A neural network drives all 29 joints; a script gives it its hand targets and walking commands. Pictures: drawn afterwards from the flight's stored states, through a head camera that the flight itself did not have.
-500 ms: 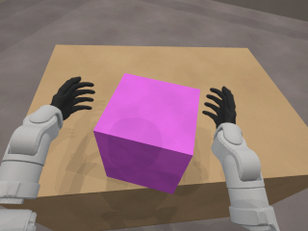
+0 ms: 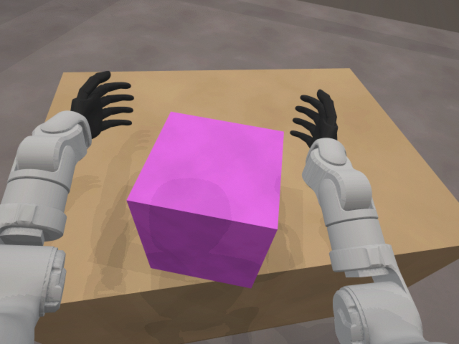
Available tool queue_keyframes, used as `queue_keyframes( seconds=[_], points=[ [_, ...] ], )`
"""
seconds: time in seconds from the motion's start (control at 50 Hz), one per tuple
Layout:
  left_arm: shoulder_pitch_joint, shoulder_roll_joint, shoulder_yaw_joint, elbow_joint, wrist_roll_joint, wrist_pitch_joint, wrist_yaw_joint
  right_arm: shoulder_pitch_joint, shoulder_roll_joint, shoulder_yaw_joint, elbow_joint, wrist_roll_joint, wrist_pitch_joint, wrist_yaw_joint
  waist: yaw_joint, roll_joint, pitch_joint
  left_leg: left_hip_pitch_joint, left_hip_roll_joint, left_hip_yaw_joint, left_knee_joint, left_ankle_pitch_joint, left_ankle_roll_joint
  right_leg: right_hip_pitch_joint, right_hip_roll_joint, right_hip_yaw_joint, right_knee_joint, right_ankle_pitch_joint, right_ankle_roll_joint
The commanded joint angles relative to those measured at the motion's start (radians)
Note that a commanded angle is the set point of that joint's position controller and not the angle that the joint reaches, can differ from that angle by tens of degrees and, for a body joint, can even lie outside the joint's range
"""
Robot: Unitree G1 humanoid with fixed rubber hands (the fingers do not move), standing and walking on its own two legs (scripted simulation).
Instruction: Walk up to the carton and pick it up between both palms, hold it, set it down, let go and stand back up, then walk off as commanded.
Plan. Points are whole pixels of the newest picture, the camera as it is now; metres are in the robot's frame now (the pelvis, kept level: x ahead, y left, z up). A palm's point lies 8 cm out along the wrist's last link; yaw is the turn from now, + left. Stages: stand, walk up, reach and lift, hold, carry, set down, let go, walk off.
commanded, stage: reach and lift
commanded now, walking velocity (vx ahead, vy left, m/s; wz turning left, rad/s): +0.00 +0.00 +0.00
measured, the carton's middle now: (212, 204) +0.36 -0.01 +0.01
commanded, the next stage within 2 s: none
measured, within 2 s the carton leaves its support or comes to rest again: neither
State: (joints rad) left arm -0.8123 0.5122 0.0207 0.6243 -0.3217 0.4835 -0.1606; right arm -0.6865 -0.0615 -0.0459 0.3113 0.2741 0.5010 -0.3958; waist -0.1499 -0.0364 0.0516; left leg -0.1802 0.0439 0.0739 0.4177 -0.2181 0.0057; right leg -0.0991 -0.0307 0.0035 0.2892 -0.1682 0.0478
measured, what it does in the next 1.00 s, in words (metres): stands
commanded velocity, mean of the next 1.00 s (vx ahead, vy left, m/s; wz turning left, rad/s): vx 0.00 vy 0.00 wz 0.00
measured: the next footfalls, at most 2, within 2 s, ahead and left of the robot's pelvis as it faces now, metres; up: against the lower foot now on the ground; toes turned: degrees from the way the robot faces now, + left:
none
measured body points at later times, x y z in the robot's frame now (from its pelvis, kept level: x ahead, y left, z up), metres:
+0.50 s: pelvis +0.00 +0.00 +0.00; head +0.02 +0.02 +0.45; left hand +0.47 +0.20 +0.13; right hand +0.39 -0.20 +0.13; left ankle +0.00 +0.11 -0.75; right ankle -0.01 -0.16 -0.75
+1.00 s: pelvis -0.01 +0.00 -0.01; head +0.04 +0.04 +0.44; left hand +0.47 +0.18 +0.07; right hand +0.38 -0.19 +0.06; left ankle +0.00 +0.11 -0.75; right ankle -0.01 -0.16 -0.75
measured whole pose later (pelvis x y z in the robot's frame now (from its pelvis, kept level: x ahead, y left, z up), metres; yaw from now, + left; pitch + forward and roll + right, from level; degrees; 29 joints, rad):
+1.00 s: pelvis -0.01 +0.00 -0.01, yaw +0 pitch +10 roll -2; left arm -0.94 0.40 -0.01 1.29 -0.22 -0.07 -0.13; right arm -0.69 -0.01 -0.04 0.88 0.23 -0.07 -0.33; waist -0.17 -0.04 -0.08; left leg -0.46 0.05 0.06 0.50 -0.22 0.01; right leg -0.37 -0.03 0.00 0.37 -0.17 0.05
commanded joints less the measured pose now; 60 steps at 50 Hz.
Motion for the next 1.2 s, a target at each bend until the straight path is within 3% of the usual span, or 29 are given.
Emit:
queue_keyframes(
  seconds=[0.0, 0.1, 0.12, 0.16, 0.18, 0.2, 0.26, 0.3, 0.32, 0.36, 0.38, 0.4, 0.44, 0.54, 0.56, 0.58, 0.64, 0.76, 0.8, 0.82, 0.86, 0.9, 0.92, 0.96, 1.0, 1.02, 1.06, 1.08, 1.18],
  points=[
    [-0.638, 0.248, 0.008, -0.043, -0.004, -0.082, 0.023, -0.494, -0.154, -0.110, -0.020, -0.014, -0.078, 0.017, -0.060, 0.101, -0.559, 0.105, -0.034, -0.016, -0.039, 0.219, -0.015, 0.115, 0.052, -0.026, 0.061, 0.488, -0.011],
    [-0.696, 0.233, -0.007, 0.102, 0.020, -0.123, 0.022, -0.553, -0.124, -0.059, 0.072, 0.014, -0.109, 0.029, -0.040, 0.106, -0.545, 0.110, -0.046, -0.019, -0.025, 0.233, -0.016, 0.076, 0.049, -0.027, 0.062, 0.495, -0.005],
    [-0.686, 0.219, -0.021, 0.147, 0.029, -0.137, 0.017, -0.545, -0.111, -0.058, 0.109, -0.002, -0.117, 0.028, -0.060, 0.100, -0.510, 0.117, -0.040, -0.025, -0.035, 0.227, -0.015, 0.062, 0.050, -0.035, 0.055, 0.501, -0.005],
    [-0.691, 0.187, -0.054, 0.157, 0.010, -0.162, 0.020, -0.573, -0.105, -0.070, 0.139, 0.010, -0.143, 0.032, -0.061, 0.119, -0.528, 0.132, -0.036, -0.026, -0.021, 0.239, -0.028, 0.029, 0.055, -0.043, 0.051, 0.478, -0.017],
    [-0.662, 0.186, -0.057, 0.214, 0.008, -0.174, 0.017, -0.543, -0.124, -0.078, 0.167, -0.013, -0.151, 0.031, -0.065, 0.094, -0.506, 0.131, -0.037, -0.029, -0.018, 0.235, -0.021, 0.024, 0.059, -0.045, 0.051, 0.478, -0.011],
    [-0.679, 0.174, -0.074, 0.184, 0.017, -0.189, 0.018, -0.538, -0.115, -0.078, 0.183, -0.014, -0.161, 0.027, -0.085, 0.113, -0.532, 0.163, -0.035, -0.033, -0.017, 0.275, -0.028, 0.014, 0.061, -0.054, 0.050, 0.508, -0.015],
    [-0.674, 0.141, -0.096, 0.240, 0.012, -0.246, 0.014, -0.536, -0.050, -0.019, 0.187, -0.002, -0.206, 0.037, -0.070, 0.094, -0.526, 0.139, -0.045, -0.028, -0.004, 0.254, -0.018, 0.013, 0.054, -0.044, 0.050, 0.508, -0.006],
    [-0.627, 0.119, -0.091, 0.317, 0.037, -0.265, 0.005, -0.486, -0.052, -0.025, 0.283, -0.019, -0.221, 0.043, -0.079, 0.098, -0.465, 0.152, -0.042, -0.037, -0.008, 0.259, -0.016, -0.013, 0.054, -0.051, 0.045, 0.480, -0.010],
    [-0.598, 0.099, -0.106, 0.355, 0.024, -0.284, 0.007, -0.474, -0.046, 0.002, 0.297, 0.004, -0.229, 0.053, -0.065, 0.095, -0.449, 0.153, -0.043, -0.038, -0.010, 0.240, -0.014, -0.023, 0.055, -0.052, 0.038, 0.436, -0.012],
    [-0.606, 0.097, -0.100, 0.361, 0.023, -0.338, 0.004, -0.492, -0.043, 0.000, 0.261, -0.014, -0.277, 0.054, -0.079, 0.070, -0.461, 0.140, -0.047, -0.040, -0.008, 0.236, -0.005, -0.033, 0.057, -0.054, 0.033, 0.424, -0.005],
    [-0.600, 0.088, -0.089, 0.379, 0.027, -0.362, 0.006, -0.495, -0.028, 0.028, 0.249, -0.012, -0.298, 0.055, -0.063, 0.051, -0.469, 0.112, -0.051, -0.035, -0.012, 0.221, 0.004, -0.016, 0.051, -0.049, 0.038, 0.418, 0.002],
    [-0.604, 0.071, -0.115, 0.358, 0.013, -0.398, 0.005, -0.479, -0.024, 0.021, 0.259, -0.026, -0.320, 0.060, -0.079, 0.074, -0.481, 0.123, -0.051, -0.038, -0.005, 0.242, 0.001, -0.034, 0.057, -0.057, 0.043, 0.418, -0.002],
    [-0.614, 0.051, -0.105, 0.321, 0.035, -0.438, 0.018, -0.463, -0.010, 0.019, 0.267, -0.020, -0.367, 0.063, -0.057, 0.121, -0.581, 0.159, -0.040, -0.046, 0.028, 0.324, -0.016, -0.062, 0.063, -0.059, 0.050, 0.439, -0.021],
    [-0.537, -0.003, -0.114, 0.485, 0.062, -0.475, 0.009, -0.388, -0.013, 0.045, 0.363, -0.024, -0.432, 0.064, -0.060, 0.102, -0.542, 0.145, -0.039, -0.047, 0.050, 0.314, -0.021, -0.117, 0.069, -0.074, 0.041, 0.396, -0.023],
    [-0.526, 0.002, -0.111, 0.460, 0.062, -0.484, 0.013, -0.397, -0.018, 0.046, 0.321, -0.029, -0.453, 0.061, -0.051, 0.112, -0.562, 0.130, -0.043, -0.052, 0.059, 0.334, -0.021, -0.100, 0.064, -0.070, 0.052, 0.432, -0.020],
    [-0.530, 0.004, -0.090, 0.519, 0.072, -0.490, 0.010, -0.387, -0.007, 0.070, 0.326, -0.023, -0.463, 0.061, -0.035, 0.088, -0.549, 0.090, -0.047, -0.048, 0.065, 0.297, -0.009, -0.101, 0.057, -0.060, 0.058, 0.414, -0.014],
    [-0.539, 0.003, -0.073, 0.500, 0.086, -0.523, 0.011, -0.384, -0.005, 0.057, 0.320, -0.052, -0.509, 0.060, -0.042, 0.082, -0.627, 0.089, -0.044, -0.057, 0.083, 0.340, -0.010, -0.095, 0.058, -0.069, 0.079, 0.477, -0.011],
    [-0.561, -0.046, -0.072, 0.479, 0.107, -0.599, 0.041, -0.357, 0.010, 0.036, 0.384, -0.063, -0.600, 0.084, -0.022, 0.163, -0.761, 0.129, -0.032, -0.061, 0.145, 0.415, -0.044, -0.255, 0.065, -0.085, 0.100, 0.389, -0.022],
    [-0.592, -0.050, -0.082, 0.498, 0.084, -0.612, 0.051, -0.407, -0.009, 0.042, 0.385, -0.049, -0.610, 0.085, -0.014, 0.140, -0.784, 0.099, -0.033, -0.057, 0.148, 0.378, -0.042, -0.270, 0.060, -0.086, 0.105, 0.375, -0.020],
    [-0.561, -0.071, -0.076, 0.515, 0.099, -0.611, 0.045, -0.363, 0.014, 0.039, 0.427, -0.056, -0.619, 0.080, -0.030, 0.136, -0.772, 0.105, -0.038, -0.058, 0.151, 0.364, -0.036, -0.272, 0.062, -0.081, 0.107, 0.400, -0.020],
    [-0.594, -0.046, -0.061, 0.583, 0.105, -0.602, 0.047, -0.413, 0.001, 0.042, 0.436, -0.053, -0.613, 0.075, -0.012, 0.123, -0.746, 0.034, -0.038, -0.052, 0.143, 0.309, -0.031, -0.261, 0.055, -0.084, 0.111, 0.359, -0.018],
    [-0.609, -0.048, -0.072, 0.546, 0.095, -0.613, 0.054, -0.448, -0.009, 0.027, 0.411, -0.065, -0.629, 0.072, -0.033, 0.109, -0.757, 0.027, -0.036, -0.057, 0.151, 0.296, -0.033, -0.279, 0.059, -0.089, 0.120, 0.350, -0.015],
    [-0.593, -0.075, -0.087, 0.559, 0.094, -0.614, 0.056, -0.438, 0.004, 0.033, 0.427, -0.060, -0.634, 0.071, -0.023, 0.124, -0.749, 0.052, -0.034, -0.051, 0.152, 0.316, -0.036, -0.294, 0.055, -0.089, 0.120, 0.361, -0.024],
    [-0.617, -0.085, -0.096, 0.523, 0.096, -0.613, 0.060, -0.408, 0.011, 0.025, 0.480, -0.057, -0.625, 0.073, -0.040, 0.147, -0.728, 0.064, -0.036, -0.054, 0.147, 0.299, -0.042, -0.307, 0.060, -0.091, 0.106, 0.319, -0.030],
    [-0.601, -0.105, -0.110, 0.560, 0.083, -0.616, 0.059, -0.410, 0.038, 0.023, 0.489, -0.072, -0.620, 0.068, -0.045, 0.108, -0.702, 0.029, -0.033, -0.055, 0.136, 0.251, -0.027, -0.316, 0.063, -0.090, 0.110, 0.294, -0.028],
    [-0.628, -0.100, -0.111, 0.557, 0.083, -0.614, 0.061, -0.457, 0.014, -0.005, 0.496, -0.069, -0.623, 0.067, -0.046, 0.141, -0.701, 0.028, -0.029, -0.063, 0.138, 0.248, -0.042, -0.348, 0.060, -0.098, 0.113, 0.262, -0.037],
    [-0.633, -0.117, -0.097, 0.560, 0.086, -0.613, 0.062, -0.440, 0.066, -0.008, 0.521, -0.085, -0.616, 0.064, -0.056, 0.118, -0.673, 0.002, -0.036, -0.046, 0.140, 0.213, -0.026, -0.332, 0.060, -0.088, 0.102, 0.245, -0.033],
    [-0.668, -0.125, -0.115, 0.524, 0.083, -0.619, 0.063, -0.474, 0.052, -0.023, 0.521, -0.094, -0.620, 0.060, -0.068, 0.156, -0.706, 0.021, -0.031, -0.052, 0.135, 0.233, -0.039, -0.349, 0.058, -0.099, 0.106, 0.250, -0.037],
    [-0.680, -0.177, -0.092, 0.484, 0.113, -0.618, 0.074, -0.503, 0.102, -0.063, 0.518, -0.121, -0.639, 0.052, -0.060, 0.169, -0.736, 0.029, -0.025, -0.057, 0.149, 0.244, -0.053, -0.382, 0.062, -0.107, 0.103, 0.232, -0.039]
  ],
)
